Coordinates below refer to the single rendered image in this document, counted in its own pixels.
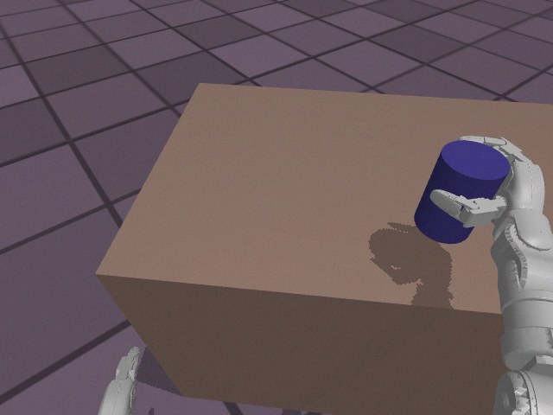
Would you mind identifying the left robot hand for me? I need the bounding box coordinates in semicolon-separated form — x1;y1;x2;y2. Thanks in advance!
98;346;140;415

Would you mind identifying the can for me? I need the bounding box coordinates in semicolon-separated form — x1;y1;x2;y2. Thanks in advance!
414;140;511;244

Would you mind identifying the right robot arm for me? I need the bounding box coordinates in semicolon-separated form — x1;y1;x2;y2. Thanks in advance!
491;209;553;415

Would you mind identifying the right robot hand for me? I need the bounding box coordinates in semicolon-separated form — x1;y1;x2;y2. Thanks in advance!
430;136;545;227

